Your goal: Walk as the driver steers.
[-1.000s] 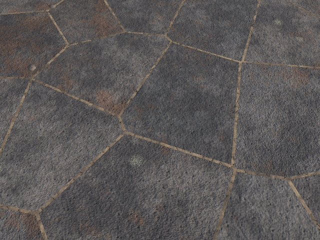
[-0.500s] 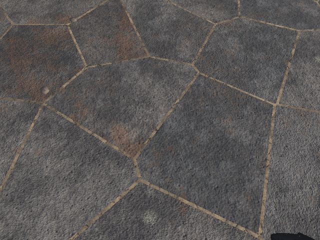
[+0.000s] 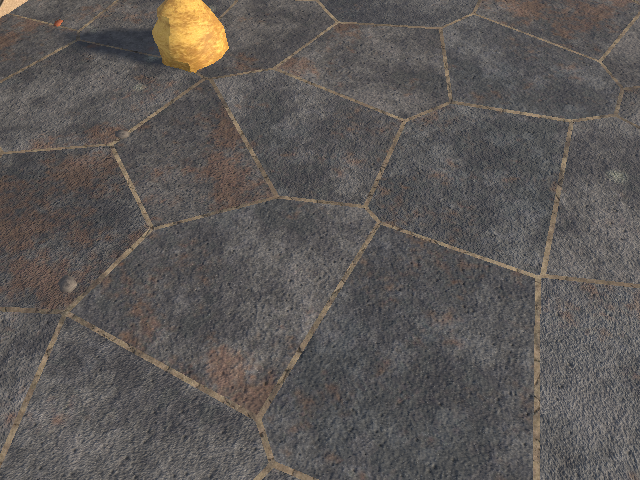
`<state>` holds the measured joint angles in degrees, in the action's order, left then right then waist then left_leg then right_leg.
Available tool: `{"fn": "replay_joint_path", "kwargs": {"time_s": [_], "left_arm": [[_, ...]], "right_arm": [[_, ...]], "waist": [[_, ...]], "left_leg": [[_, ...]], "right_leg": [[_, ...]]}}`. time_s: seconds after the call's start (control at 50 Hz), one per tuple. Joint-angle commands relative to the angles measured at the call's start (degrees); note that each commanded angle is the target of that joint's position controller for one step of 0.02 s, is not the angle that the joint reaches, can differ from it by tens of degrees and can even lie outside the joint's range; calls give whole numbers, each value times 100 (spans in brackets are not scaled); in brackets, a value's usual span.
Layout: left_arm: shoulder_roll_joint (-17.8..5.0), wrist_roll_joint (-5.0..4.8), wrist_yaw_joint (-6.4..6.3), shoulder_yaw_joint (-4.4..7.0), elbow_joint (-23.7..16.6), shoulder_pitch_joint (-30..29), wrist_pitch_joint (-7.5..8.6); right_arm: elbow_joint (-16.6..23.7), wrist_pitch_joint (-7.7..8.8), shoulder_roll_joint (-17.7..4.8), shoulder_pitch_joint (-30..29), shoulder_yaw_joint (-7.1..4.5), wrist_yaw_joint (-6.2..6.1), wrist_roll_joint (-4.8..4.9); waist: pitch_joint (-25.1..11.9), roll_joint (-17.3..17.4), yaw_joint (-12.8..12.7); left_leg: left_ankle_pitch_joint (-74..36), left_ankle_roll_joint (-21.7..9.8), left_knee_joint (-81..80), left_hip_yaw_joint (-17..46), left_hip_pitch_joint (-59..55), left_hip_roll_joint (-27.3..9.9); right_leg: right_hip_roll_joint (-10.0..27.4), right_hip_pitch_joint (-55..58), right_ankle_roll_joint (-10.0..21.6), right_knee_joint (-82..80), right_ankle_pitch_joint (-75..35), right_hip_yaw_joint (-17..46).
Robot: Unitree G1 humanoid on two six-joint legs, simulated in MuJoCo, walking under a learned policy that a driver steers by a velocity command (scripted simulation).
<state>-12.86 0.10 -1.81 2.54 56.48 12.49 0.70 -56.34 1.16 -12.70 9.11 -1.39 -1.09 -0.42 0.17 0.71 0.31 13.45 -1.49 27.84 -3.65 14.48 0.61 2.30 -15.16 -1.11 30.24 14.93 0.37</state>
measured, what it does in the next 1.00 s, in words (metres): walks ahead: right foot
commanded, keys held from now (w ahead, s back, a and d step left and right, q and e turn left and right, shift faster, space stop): w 0.80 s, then no key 0.18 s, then e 0.02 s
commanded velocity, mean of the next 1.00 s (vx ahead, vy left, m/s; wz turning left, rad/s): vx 0.38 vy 0.00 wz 0.00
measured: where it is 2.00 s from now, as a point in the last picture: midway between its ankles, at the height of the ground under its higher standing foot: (401, 367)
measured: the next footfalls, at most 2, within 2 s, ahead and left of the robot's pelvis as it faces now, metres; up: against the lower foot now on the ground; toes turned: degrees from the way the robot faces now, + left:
right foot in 0.62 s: +0.43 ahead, -0.13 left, +0.00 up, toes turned -2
left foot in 1.10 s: +0.65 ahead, +0.10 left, +0.00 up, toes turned +0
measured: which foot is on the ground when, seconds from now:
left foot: down 0.00-0.64, up 0.66-1.00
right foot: down 0.00-0.18, up 0.20-0.60, down 0.62-1.00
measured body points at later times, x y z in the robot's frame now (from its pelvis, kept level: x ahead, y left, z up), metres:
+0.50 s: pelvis +0.17 +0.00 +0.00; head +0.20 +0.01 +0.45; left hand +0.38 +0.23 -0.11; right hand +0.09 -0.24 -0.13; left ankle +0.03 +0.10 -0.74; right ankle +0.34 -0.14 -0.70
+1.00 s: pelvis +0.43 -0.04 +0.01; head +0.45 -0.04 +0.46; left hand +0.43 +0.22 -0.13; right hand +0.59 -0.29 -0.11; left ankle +0.61 +0.13 -0.69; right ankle +0.39 -0.12 -0.74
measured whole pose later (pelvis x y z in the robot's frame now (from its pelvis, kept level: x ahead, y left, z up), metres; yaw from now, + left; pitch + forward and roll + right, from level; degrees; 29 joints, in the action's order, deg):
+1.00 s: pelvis +0.43 -0.04 +0.01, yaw +0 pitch +1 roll -2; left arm -13.2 0.5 0.0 2.4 58.6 17.6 4.5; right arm -52.2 4.0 -14.5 4.3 -3.8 -0.7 0.1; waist 1.3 2.4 -3.5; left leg -2.2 0.1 37.4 2.1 36.1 -6.5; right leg -4.4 -4.0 3.7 14.5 11.2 -3.5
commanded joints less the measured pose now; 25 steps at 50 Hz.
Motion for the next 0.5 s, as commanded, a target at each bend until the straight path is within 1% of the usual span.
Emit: {"fn": "replay_joint_path", "kwargs": {"time_s": [0.02, 0.04, 0.06, 0.08, 0.1, 0.12, 0.14, 0.16, 0.18, 0.2, 0.22, 0.24, 0.26, 0.28, 0.3, 0.32, 0.34, 0.38, 0.42, 0.46, 0.5], "left_arm": [[-859, -91, -31, 206, -94, 258, 98], [-885, -114, -33, 222, -82, 375, 136], [-963, -139, -27, 253, -34, 565, 191], [-1077, -164, -18, 293, 21, 722, 247], [-1127, -179, -10, 317, 32, 734, 298], [-1096, -185, 0, 320, -7, 616, 336], [-1058, -202, 19, 317, -76, 388, 353], [-1014, -222, 42, 308, -191, 24, 346], [-837, -225, 58, 263, -363, -408, 348], [-450, -171, 68, 175, -554, -598, 428], [-507, -109, 61, 173, -652, -697, 526], [-675, -172, 107, 238, -579, -577, 578], [-607, -237, 164, 220, -499, -426, 602], [-578, -245, 198, 220, -475, -477, 611], [-582, -211, 219, 239, -483, -594, 605], [-513, -189, 247, 239, -507, -659, 587], [-415, -171, 277, 219, -531, -715, 561], [-252, -139, 305, 153, -680, -1096, 508], [-115, -141, 323, 67, -875, -1626, 492], [-192, -167, 353, 48, -985, -1922, 471], [-321, -201, 385, 55, -1092, -2072, 457]], "right_arm": [[136, 50, -610, 76, -171, -23, 97], [160, 111, -553, 3, -172, -5, 119], [188, 191, -453, -66, -164, 23, 129], [218, 276, -372, -111, -156, 59, 137], [244, 351, -369, -136, -162, 94, 143], [225, 409, -395, -66, -175, 126, 149], [143, 444, -412, 153, -191, 146, 160], [-31, 450, -457, 572, -226, 147, 174], [-228, 446, -675, 1072, -307, 134, 179], [-430, 433, -1221, 1654, -476, 108, 227], [-482, 457, -1359, 2143, -498, 150, 181], [-460, 500, -970, 2005, -358, 152, 89], [-373, 534, -805, 1808, -305, 163, 64], [-310, 541, -786, 1650, -279, 182, 76], [-278, 515, -684, 1545, -224, 185, 94], [-277, 469, -587, 1550, -177, 178, 78], [-274, 428, -572, 1584, -159, 155, 65], [-224, 374, -701, 1519, -159, 78, 43], [-190, 370, -877, 1493, -187, 16, 37], [-273, 390, -987, 1723, -230, 0, 71], [-365, 402, -964, 1824, -259, 1, 139]], "waist": [[221, -582, -58], [370, -640, -124], [426, -820, -186], [433, -1044, -214], [454, -1115, -194], [393, -1062, -110], [297, -968, 50], [195, -822, 303], [186, -377, 544], [123, 970, 604], [92, 1556, 835], [173, 918, 589], [149, 638, 419], [219, 427, 342], [291, 281, 288], [282, 340, 253], [288, 406, 240], [431, 370, 258], [597, 394, 346], [667, 510, 421], [780, 545, 370]], "left_leg": [[1629, -240, 7, 28, 434, -23], [1706, -274, 210, 23, 734, -9], [1507, -287, 554, -25, 1024, 37], [1188, -318, 891, -51, 1267, 57], [1009, -386, 963, 36, 1367, -8], [941, -452, 851, 102, 1245, -66], [820, -512, 523, 111, 818, -76], [580, -571, 51, 159, -20, -80], [584, -682, -443, 684, -721, -375], [647, -1063, -1102, 2130, -1786, -1162], [-125, -1577, -1532, 3696, -2624, -2075], [-727, -1573, -1298, 3530, -2809, -2190], [-1065, -1418, -1217, 3067, -2831, -2036], [-1403, -1274, -1266, 2621, -2782, -1911], [-1877, -1114, -1348, 2191, -2610, -1785], [-2104, -1002, -1460, 1856, -2373, -1627], [-2205, -975, -1576, 1616, -2185, -1499], [-2197, -961, -1806, 1205, -1701, -1299], [-1981, -892, -2017, 884, -1150, -1119], [-1753, -906, -2193, 809, -1015, -1178], [-1796, -871, -2194, 796, -1287, -1370]], "right_leg": [[347, -128, 611, -922, 1906, 591], [544, -53, 774, -1073, 2209, 900], [853, 168, 975, -1279, 2333, 1374], [1224, 439, 1204, -1476, 2229, 1931], [1472, 577, 1356, -1507, 1808, 2271], [1530, 602, 1369, -1424, 1302, 2271], [1432, 450, 1270, -1284, 865, 2029], [1173, -35, 1071, -1076, 519, 1583], [722, -645, 758, -410, 142, 899], [-161, -1761, 271, 1225, 32, -249], [-400, -2973, 138, 2601, 1340, -151], [-104, -3518, 255, 3495, 1566, 249], [88, -3715, 391, 3809, 1150, 346], [250, -3880, 467, 3791, 735, 269], [397, -3816, 492, 3546, 383, 213], [454, -3546, 463, 3270, 131, 114], [434, -3334, 390, 2969, -93, 3], [322, -2943, 227, 2103, -585, -185], [116, -2328, 164, 1039, -1184, -366], [-28, -1888, 176, 514, -1521, -475], [3, -1843, 308, 200, -1637, -322]]}}
Keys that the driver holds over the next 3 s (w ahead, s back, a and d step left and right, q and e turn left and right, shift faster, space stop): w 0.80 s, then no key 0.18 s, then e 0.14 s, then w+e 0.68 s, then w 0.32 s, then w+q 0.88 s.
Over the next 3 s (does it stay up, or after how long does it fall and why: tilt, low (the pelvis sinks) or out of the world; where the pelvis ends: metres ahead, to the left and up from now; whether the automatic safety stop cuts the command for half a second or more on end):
stays up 1.30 -0.36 -0.02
